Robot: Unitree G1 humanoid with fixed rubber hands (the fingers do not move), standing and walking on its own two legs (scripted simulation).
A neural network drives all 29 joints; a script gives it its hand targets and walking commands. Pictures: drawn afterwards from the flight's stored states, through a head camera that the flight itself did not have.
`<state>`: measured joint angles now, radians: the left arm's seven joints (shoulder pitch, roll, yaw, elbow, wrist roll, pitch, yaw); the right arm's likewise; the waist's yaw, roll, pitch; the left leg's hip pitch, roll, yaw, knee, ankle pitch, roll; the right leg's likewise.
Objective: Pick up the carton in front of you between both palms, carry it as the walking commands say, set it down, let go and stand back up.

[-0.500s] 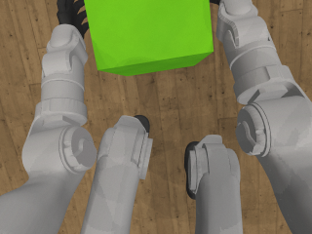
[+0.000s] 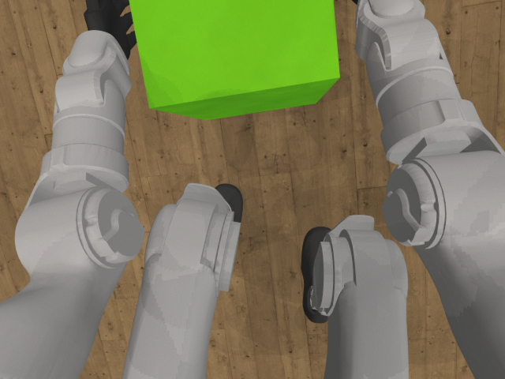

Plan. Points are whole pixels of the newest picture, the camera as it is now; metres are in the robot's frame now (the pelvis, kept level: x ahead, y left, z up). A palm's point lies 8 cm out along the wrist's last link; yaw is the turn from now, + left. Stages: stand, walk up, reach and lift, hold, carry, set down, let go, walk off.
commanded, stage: set down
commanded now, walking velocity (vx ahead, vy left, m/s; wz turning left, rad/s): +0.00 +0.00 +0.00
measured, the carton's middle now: (243, 33) +0.53 +0.12 -0.25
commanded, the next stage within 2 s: let go in 1.46 s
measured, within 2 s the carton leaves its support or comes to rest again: neither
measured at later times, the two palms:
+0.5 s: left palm (84, 35) +0.48 +0.30 -0.17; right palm out of the picture +0.59 -0.06 -0.17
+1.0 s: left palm out of the picture +0.49 +0.30 -0.01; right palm out of the picture +0.61 -0.07 +0.00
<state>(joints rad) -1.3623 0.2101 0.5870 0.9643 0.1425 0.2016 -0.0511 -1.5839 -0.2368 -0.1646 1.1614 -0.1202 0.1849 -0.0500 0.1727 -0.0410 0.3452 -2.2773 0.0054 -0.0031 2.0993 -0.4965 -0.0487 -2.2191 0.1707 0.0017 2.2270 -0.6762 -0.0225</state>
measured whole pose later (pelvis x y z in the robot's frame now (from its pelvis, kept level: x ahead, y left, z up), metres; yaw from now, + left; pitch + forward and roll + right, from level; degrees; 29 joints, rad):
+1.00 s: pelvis +0.00 +0.02 +0.10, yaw +0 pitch +45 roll +0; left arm -1.23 0.23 0.38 0.82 -0.11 0.21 0.11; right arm -1.49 -0.42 -0.06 1.07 0.06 0.25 -0.04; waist 0.19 -0.04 0.08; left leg -2.13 -0.01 0.01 1.75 -0.41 0.01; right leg -2.05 0.08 0.00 1.85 -0.60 -0.01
